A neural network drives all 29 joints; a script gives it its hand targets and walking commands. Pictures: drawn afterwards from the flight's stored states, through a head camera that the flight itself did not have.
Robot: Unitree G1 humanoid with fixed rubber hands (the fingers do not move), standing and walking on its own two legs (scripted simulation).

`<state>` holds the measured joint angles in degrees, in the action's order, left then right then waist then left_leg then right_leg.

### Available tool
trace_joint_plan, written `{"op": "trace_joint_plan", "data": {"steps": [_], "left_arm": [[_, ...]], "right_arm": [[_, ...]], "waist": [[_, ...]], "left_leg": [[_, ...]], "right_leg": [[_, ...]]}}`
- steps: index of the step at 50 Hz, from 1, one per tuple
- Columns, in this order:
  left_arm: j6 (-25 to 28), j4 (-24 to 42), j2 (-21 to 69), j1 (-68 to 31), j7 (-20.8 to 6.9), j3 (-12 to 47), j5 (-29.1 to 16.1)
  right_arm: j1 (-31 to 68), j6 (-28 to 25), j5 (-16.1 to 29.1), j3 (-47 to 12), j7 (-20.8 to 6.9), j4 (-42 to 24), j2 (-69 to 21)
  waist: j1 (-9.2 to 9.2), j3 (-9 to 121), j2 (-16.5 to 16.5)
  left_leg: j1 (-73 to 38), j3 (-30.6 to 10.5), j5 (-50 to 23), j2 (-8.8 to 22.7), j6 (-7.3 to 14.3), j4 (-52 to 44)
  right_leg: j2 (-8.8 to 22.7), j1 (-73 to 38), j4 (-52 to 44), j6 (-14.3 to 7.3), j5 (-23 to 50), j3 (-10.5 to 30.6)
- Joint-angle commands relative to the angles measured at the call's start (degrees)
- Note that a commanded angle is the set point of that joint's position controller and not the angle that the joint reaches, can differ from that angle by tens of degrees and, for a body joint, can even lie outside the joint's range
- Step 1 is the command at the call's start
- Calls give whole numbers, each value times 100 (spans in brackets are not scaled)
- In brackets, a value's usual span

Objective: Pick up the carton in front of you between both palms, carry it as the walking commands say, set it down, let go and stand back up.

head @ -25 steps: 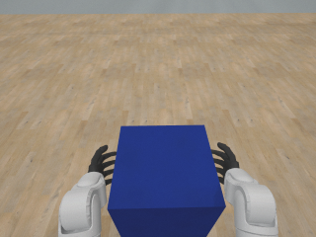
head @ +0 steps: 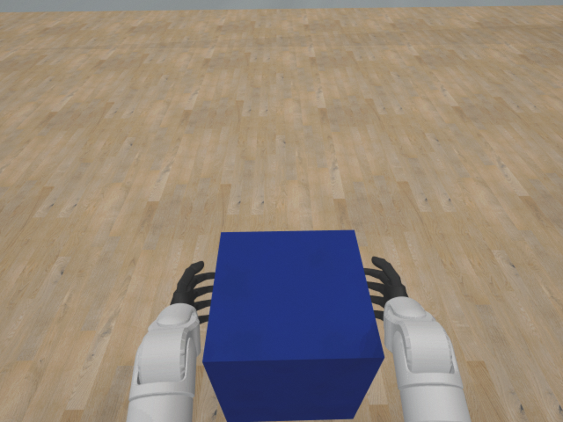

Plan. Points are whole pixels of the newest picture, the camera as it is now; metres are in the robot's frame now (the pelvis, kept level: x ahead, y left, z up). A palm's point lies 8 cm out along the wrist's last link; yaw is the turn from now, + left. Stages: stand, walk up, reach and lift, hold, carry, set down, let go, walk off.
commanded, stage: carry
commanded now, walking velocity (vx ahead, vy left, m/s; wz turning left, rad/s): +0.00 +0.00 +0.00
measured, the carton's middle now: (289, 328) +0.28 +0.00 -0.05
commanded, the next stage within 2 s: none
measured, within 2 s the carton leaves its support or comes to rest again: neither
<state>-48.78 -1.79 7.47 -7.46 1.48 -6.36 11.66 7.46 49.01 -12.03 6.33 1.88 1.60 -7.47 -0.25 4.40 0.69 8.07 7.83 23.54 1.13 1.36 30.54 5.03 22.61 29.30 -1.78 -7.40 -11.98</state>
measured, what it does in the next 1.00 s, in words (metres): walks ahead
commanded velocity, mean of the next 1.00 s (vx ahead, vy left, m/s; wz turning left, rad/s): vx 0.22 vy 0.00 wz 0.00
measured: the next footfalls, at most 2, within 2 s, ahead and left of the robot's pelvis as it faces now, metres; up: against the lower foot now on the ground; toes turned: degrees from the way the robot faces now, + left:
left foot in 1.26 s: +0.39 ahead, +0.13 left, +0.00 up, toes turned +8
right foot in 1.60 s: +0.46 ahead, -0.10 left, +0.00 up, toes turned +14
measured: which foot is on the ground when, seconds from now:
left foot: down 0.00-0.84, up 0.86-1.00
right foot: down 0.00-1.00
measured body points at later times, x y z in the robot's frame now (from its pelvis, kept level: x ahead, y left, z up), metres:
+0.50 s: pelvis +0.00 +0.00 +0.00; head -0.01 +0.00 +0.45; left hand +0.29 +0.16 +0.03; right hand +0.29 -0.15 +0.03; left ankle -0.08 +0.09 -0.73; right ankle +0.09 -0.11 -0.73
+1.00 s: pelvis +0.10 -0.03 +0.02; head +0.11 -0.03 +0.47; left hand +0.39 +0.13 +0.04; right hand +0.40 -0.17 +0.04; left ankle +0.05 +0.10 -0.67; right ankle +0.08 -0.11 -0.73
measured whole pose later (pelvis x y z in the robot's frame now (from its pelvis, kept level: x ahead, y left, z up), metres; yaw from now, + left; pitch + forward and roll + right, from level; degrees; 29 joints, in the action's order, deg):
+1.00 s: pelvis +0.10 -0.03 +0.02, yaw +1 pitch +3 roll +1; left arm -41.8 -4.1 7.6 -8.1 2.0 -6.8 11.0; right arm 8.2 42.5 -11.8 7.5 2.0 3.3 -7.5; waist -1.2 2.6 -0.4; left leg 23.7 5.5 23.9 3.9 0.6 52.3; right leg 2.9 10.5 19.2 -2.2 -11.9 -12.9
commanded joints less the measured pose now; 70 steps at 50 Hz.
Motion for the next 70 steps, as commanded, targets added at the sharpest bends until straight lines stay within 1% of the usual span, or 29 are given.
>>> {"op": "trace_joint_plan", "data": {"steps": [1,8,13,29,30,32,34,36,38,40,41,42,43,44,45,47,49,52,56,59,60,62,63,64,65,66,67,68,70], "left_arm": [[672,81,4275,-2511,-1045,2645,-1141],[1283,-345,4768,-2885,-1193,2771,-1136],[1068,32,5035,-2701,-1221,3137,-1347],[864,16,4921,-2718,-1221,3003,-1308],[859,4,4923,-2704,-1220,2982,-1312],[872,25,4945,-2802,-1218,3015,-1325],[919,54,4901,-3041,-1219,3008,-1311],[947,89,4876,-3222,-1219,3020,-1325],[956,87,4817,-3134,-1203,3023,-1351],[943,0,4777,-2802,-1176,2953,-1339],[928,-48,4805,-2687,-1172,2916,-1316],[902,-115,4830,-2538,-1169,2845,-1256],[871,-215,4787,-2252,-1167,2758,-1185],[859,-249,4831,-2182,-1173,2747,-1181],[876,-121,4849,-2220,-1186,2811,-1245],[933,251,4965,-2539,-1200,3062,-1387],[976,616,4967,-2840,-1202,3379,-1568],[929,840,4775,-2807,-1160,3546,-1677],[812,489,4377,-2221,-1087,3148,-1359],[812,240,4270,-2024,-1038,2861,-1108],[833,246,4287,-2061,-1027,2857,-1078],[859,254,4385,-2186,-1014,2903,-1076],[853,253,4386,-2236,-1010,2905,-1059],[817,245,4451,-2219,-1010,2929,-1090],[828,244,4413,-2225,-1028,2973,-1119],[879,244,4583,-2213,-1062,3143,-1208],[956,291,4728,-2237,-1098,3264,-1280],[1044,340,4860,-2293,-1126,3344,-1302],[1225,304,5062,-2324,-1154,3416,-1312]], "right_arm": [[2495,-672,1149,-2684,-1042,-65,-4323],[2863,-1281,1159,-2815,-1183,349,-4778],[2710,-1057,1376,-3181,-1220,-15,-5056],[2666,-848,1305,-3002,-1218,17,-4950],[2663,-847,1297,-2988,-1220,33,-4964],[2711,-852,1261,-2956,-1217,8,-4966],[2823,-876,1230,-2929,-1214,-28,-4950],[2949,-902,1250,-2943,-1193,-53,-4939],[2935,-914,1291,-3019,-1160,-98,-4902],[2824,-895,1303,-3083,-1131,-114,-4860],[2698,-876,1278,-3097,-1124,-51,-4855],[2613,-846,1260,-3115,-1131,-20,-4848],[2642,-816,1283,-3114,-1148,-109,-4838],[2622,-826,1290,-3112,-1169,-102,-4807],[2612,-858,1323,-3155,-1182,-116,-4830],[2623,-911,1384,-3190,-1206,-213,-4983],[2629,-966,1445,-3310,-1186,-396,-5061],[2516,-920,1451,-3407,-1102,-649,-4895],[2187,-799,1273,-3191,-1022,-573,-4459],[2230,-812,1205,-3015,-1032,-410,-4302],[2298,-836,1220,-3000,-1041,-395,-4311],[2289,-867,1242,-2941,-1064,-226,-4404],[2237,-865,1232,-2904,-1085,-104,-4500],[2139,-877,1208,-2820,-1113,-17,-4433],[2043,-907,1264,-2796,-1133,115,-4567],[1952,-969,1303,-2800,-1163,158,-4690],[1908,-1043,1339,-2868,-1194,176,-4835],[1973,-1130,1368,-2942,-1223,111,-4991],[2186,-1319,1459,-3098,-1271,-54,-5133]], "waist": [[7,1122,-46],[16,1366,-47],[17,1529,-35],[13,1293,-13],[16,1301,24],[38,936,304],[110,197,572],[144,-117,752],[137,119,666],[59,621,532],[-8,982,413],[-81,1401,120],[-160,1806,-1081],[-154,1553,-1751],[-139,1454,-1099],[-118,1353,-280],[-119,1181,-383],[-91,1110,-679],[-107,850,-934],[-139,659,-1070],[-120,620,-1066],[26,978,-652],[134,1270,-211],[190,1761,1169],[175,1702,1735],[153,1699,1240],[135,1827,814],[89,1844,508],[46,1847,611]], "left_leg": [[635,-543,-1388,700,92,-654],[511,-543,-1594,690,97,-515],[425,-527,-1857,698,89,-387],[535,-558,-1785,722,120,-502],[519,-577,-1329,755,126,-700],[552,-926,600,1005,257,-1578],[431,-1596,1671,1425,553,-2369],[-105,-1820,973,1682,785,-2489],[-1069,-1607,-988,1640,843,-2011],[-1359,-991,-2429,1367,636,-1195],[-869,-443,-3058,1132,387,-539],[171,9,-3308,829,74,392],[1490,276,-1991,402,-208,1838],[2820,-53,622,-53,-226,2563],[2976,-561,991,257,-94,3090],[3059,-666,514,584,25,2770],[2689,-411,-200,533,-60,2019],[2535,-160,-918,474,-229,1260],[2246,165,-1514,383,-235,285],[1960,330,-1741,335,-209,-182],[1720,441,-1766,279,-189,-349],[156,811,-1819,-6,-120,-790],[-862,224,-1991,460,-55,-892],[-2017,-1910,-2360,1866,636,-1159],[-2186,-2746,-3714,2381,1072,-1524],[-2003,-2319,-4677,2421,1126,-1408],[-1851,-1813,-5184,2259,1009,-1252],[-1626,-1355,-5158,2086,773,-1233],[-1271,-607,-4942,1736,492,-1397]], "right_leg": [[489,-1321,-173,-27,898,677],[495,-1407,-124,-62,1138,662],[517,-1443,-46,-82,1412,646],[487,-1314,-83,-18,1111,623],[461,-1286,-146,4,638,565],[241,-1020,-100,154,-1024,226],[-74,-218,408,277,-1451,-80],[31,462,726,265,-1343,89],[-53,842,599,180,-1453,79],[-366,113,-135,89,-1165,-170],[-443,-1148,-733,17,-616,-253],[-33,-2637,-903,-197,-523,429],[1217,-3675,-1322,-729,-284,2409],[1921,-4163,-1634,-1206,836,3501],[2015,-3944,-1555,-1289,1101,3277],[1852,-3519,-1743,-951,369,2620],[1493,-2987,-2090,-626,-90,1870],[1256,-2819,-2257,-589,-258,1296],[1053,-2666,-2144,-489,335,738],[1010,-2636,-1946,-368,411,576],[974,-2599,-1686,-283,601,471],[610,-2018,-306,27,1455,-71],[437,-1270,765,260,973,-156],[-118,135,2414,556,-376,-25],[-404,980,3242,520,-2297,433],[-225,1066,3711,400,-2475,873],[-33,984,3630,292,-2386,1061],[154,818,3137,232,-2153,1168],[78,270,1911,254,-1681,918]]}}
